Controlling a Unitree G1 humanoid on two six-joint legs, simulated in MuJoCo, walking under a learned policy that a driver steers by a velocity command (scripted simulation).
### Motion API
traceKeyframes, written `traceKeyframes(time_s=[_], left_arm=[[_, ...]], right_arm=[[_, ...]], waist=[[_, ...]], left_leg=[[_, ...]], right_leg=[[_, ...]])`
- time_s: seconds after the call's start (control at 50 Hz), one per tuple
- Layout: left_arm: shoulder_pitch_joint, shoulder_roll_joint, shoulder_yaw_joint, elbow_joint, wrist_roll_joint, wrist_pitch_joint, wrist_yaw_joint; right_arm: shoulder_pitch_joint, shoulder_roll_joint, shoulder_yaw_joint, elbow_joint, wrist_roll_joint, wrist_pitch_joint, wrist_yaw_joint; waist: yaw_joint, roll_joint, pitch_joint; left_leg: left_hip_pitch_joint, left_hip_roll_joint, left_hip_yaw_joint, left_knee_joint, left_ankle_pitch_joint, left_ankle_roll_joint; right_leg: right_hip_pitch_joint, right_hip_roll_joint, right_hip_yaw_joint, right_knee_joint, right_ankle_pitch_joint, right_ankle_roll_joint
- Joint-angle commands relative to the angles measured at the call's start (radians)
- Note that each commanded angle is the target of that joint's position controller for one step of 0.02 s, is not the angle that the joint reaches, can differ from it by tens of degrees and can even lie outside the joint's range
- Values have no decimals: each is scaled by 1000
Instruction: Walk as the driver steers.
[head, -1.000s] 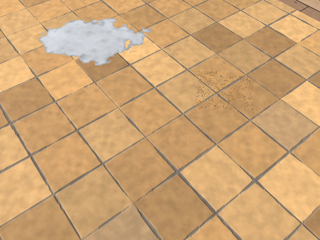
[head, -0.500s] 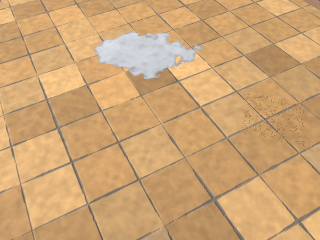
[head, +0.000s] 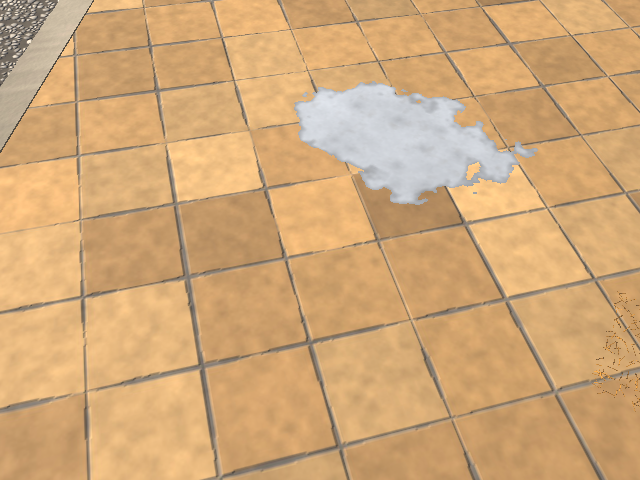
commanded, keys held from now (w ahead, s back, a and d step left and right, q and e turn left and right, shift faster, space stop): w+q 0.04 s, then w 0.14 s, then w+e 0.82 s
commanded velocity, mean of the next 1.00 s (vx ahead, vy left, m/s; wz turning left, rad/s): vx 0.50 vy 0.00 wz -0.19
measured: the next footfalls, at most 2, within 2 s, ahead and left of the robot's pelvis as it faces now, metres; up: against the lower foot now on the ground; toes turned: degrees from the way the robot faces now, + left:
right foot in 0.24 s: +0.33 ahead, -0.14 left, +0.00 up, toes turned +7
left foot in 0.72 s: +0.58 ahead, +0.09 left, +0.00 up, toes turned -11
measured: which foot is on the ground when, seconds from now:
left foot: down 0.00-0.24, up 0.26-0.70, down 0.72-1.00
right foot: up 0.00-0.22, down 0.24-0.72, up 0.74-1.00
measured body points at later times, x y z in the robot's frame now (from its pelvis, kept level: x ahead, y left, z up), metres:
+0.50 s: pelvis +0.29 -0.05 +0.00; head +0.32 -0.06 +0.45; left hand +0.33 +0.23 -0.11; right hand +0.48 -0.30 -0.09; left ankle +0.36 +0.11 -0.69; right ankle +0.29 -0.14 -0.74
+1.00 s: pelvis +0.55 -0.01 +0.00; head +0.58 -0.01 +0.45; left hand +0.79 +0.20 -0.09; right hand +0.52 -0.31 -0.11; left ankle +0.54 +0.10 -0.74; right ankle +0.61 -0.20 -0.67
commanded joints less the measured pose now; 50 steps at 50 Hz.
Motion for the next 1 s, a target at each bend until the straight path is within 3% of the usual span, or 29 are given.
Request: traceKeyframes(time_s=[0.02, 0.08, 0.16, 0.2, 0.22, 0.24, 0.26, 0.28, 0.3, 0.32, 0.34, 0.36, 0.38, 0.42, 0.46, 0.52, 0.58, 0.62, 0.66, 0.7, 0.72, 0.74, 0.76, 0.78, 0.8, 0.82, 0.86, 0.94, 1.0], left_arm=[[-48, 47, 10, -66, 1, -10, -1], [-145, 32, 1, -83, -13, -25, -20], [-174, 69, 15, -95, -21, -39, -41], [-124, 87, 25, -87, -23, -41, -40], [-44, 106, 38, -66, -21, -43, -35], [80, 142, 53, -43, -14, -44, -29], [226, 214, 70, -29, -3, -42, -29], [294, 228, 80, 22, -21, -30, -45], [278, 134, 55, 12, -49, -27, -49], [206, 98, 43, 0, -44, -18, -45], [172, 94, 38, -10, -31, -10, -43], [153, 88, 36, -13, -25, -6, -40], [146, 80, 32, -17, -17, -5, -35], [147, 76, 32, -11, -26, -2, -28], [162, 102, 40, 1, -37, 2, -17], [193, 136, 54, 18, -42, 16, -2], [246, 140, 57, 37, -49, 31, 5], [259, 135, 58, 42, -54, 38, 9], [245, 136, 62, 40, -53, 46, 11], [226, 89, 49, 28, -45, 49, 8], [227, 23, 26, 6, -26, 46, 4], [357, -34, 6, -26, -54, 37, 5], [350, 68, 26, -1, -69, 39, 9], [260, 116, 42, -6, -63, 45, 10], [218, 108, 43, -9, -52, 50, 11], [187, 97, 45, -19, -42, 52, 7], [177, 62, 43, -30, -49, 61, -5], [104, 20, 30, -71, -41, 69, -15], [40, 10, 21, -88, -43, 59, -32]], right_arm=[[-28, -169, -47, -56, 9, -13, -20], [26, -178, -49, -23, 16, -6, -27], [79, -160, -42, 19, 15, 5, -29], [71, -169, -46, 29, 9, 14, -28], [55, -162, -42, 27, 8, 16, -27], [52, -133, -29, 20, -1, 17, -25], [126, -83, -7, 5, -21, 10, -27], [217, -48, 6, 11, 2, -3, -23], [123, -142, -9, 3, 13, -12, -21], [-10, -170, -18, -25, 17, -20, -19], [-80, -153, -13, -44, 4, -30, -17], [-98, -136, -14, -54, -12, -40, -14], [-86, -118, -12, -55, -19, -46, -11], [-70, -91, -5, -50, -23, -46, -8], [-117, -68, 5, -64, -27, -43, -10], [-234, -46, 18, -83, -21, -49, -4], [-312, -63, 12, -96, -8, -58, 4], [-329, -85, 1, -103, -2, -62, 6], [-302, -110, -14, -100, 3, -68, 4], [-158, -148, -39, -68, -5, -72, -8], [-6, -205, -56, -55, -18, -70, -18], [53, -274, -74, -24, -24, -51, -13], [32, -187, -58, -28, -9, -47, -6], [-6, -130, -43, -32, -5, -46, -7], [-50, -108, -34, -32, -11, -45, -6], [-78, -84, -28, -23, -16, -44, -5], [-96, -74, -27, -8, -23, -50, -8], [-83, -115, -43, 33, -14, -61, -11], [-84, -142, -48, 53, -12, -54, -14]], waist=[[7, 84, -22], [-38, 100, -23], [-44, 128, -24], [-14, 161, -31], [31, 160, -70], [90, 137, -184], [104, -26, -360], [78, -294, -413], [110, -157, -300], [119, -68, -157], [109, 1, -80], [85, 17, -45], [61, -9, -54], [42, -52, -71], [48, -54, -56], [85, -52, -37], [110, -56, -40], [102, -65, -42], [72, -84, -44], [-8, -71, -118], [-68, 47, -255], [-8, 356, -357], [-20, 268, -272], [-35, 177, -155], [-18, 118, -99], [-4, 118, -57], [20, 157, -37], [20, 112, -15], [3, 94, -8]], left_leg=[[-82, 204, -181, -141, 123, 138], [-66, 211, -187, -123, 74, 112], [98, 282, -268, -29, 125, 99], [163, 308, -282, 21, 260, 84], [177, 279, -250, 108, 426, 66], [134, 230, -197, 288, 493, 38], [-83, 136, -133, 598, 245, -10], [-411, 13, -46, 876, -368, -85], [-534, 81, -93, 944, -364, -78], [-570, 124, -59, 932, -271, -76], [-562, 149, -33, 891, -217, -78], [-539, 175, -31, 818, -172, -84], [-490, 190, -28, 764, -144, -92], [-446, 189, -3, 660, -141, -119], [-421, 176, 22, 530, -118, -148], [-335, 146, 27, 316, 88, -168], [-253, 111, 15, 206, 203, -171], [-214, 109, -9, 154, 189, -157], [-152, 116, -12, 123, 133, -130], [77, 158, -15, 68, 96, -76], [312, 332, -179, 77, 17, -13], [546, 533, -605, -16, -209, 135], [484, 539, -680, -65, -390, 134], [378, 494, -528, -74, -334, 98], [279, 450, -399, -87, -191, 79], [210, 412, -309, -108, -83, 73], [127, 371, -180, -153, 26, 64], [114, 383, -47, -202, 183, 95], [128, 363, 63, -207, 254, 79]], right_leg=[[75, 41, -25, -207, 195, 24], [156, 82, -42, -371, 302, 19], [150, 87, -23, -464, 218, -29], [192, 98, -48, -483, 108, -70], [298, 120, -81, -524, 101, -103], [506, 68, -44, -498, 142, -158], [845, -112, 216, -441, 184, -276], [1053, -259, 648, -606, -89, -405], [999, -241, 692, -673, -290, -366], [869, -199, 552, -688, -248, -327], [751, -155, 456, -705, -121, -317], [680, -120, 402, -719, -19, -313], [643, -86, 357, -735, 53, -306], [606, -55, 296, -753, 146, -316], [546, -43, 247, -767, 196, -323], [470, -6, 195, -764, 174, -288], [458, -8, 221, -734, 122, -262], [487, -25, 273, -698, 64, -242], [507, -38, 316, -648, 51, -220], [458, 30, 281, -481, 84, -173], [343, 95, 198, -201, -64, -137], [36, 206, 72, 87, -441, -89], [-85, 127, 86, 232, -417, -73], [-108, 96, 76, 270, -323, -67], [-77, 65, 54, 261, -252, -57], [-63, 42, 50, 226, -205, -51], [-9, 10, 29, 192, -153, -46], [-50, -7, 13, 76, -59, -26], [-23, -2, -15, -90, 93, -32]])
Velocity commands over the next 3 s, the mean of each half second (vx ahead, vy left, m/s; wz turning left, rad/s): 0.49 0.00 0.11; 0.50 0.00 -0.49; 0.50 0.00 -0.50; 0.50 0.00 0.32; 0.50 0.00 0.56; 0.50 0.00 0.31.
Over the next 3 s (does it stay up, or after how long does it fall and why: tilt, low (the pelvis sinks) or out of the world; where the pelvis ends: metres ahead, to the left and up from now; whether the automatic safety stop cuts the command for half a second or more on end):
stays up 1.61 -0.26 0.00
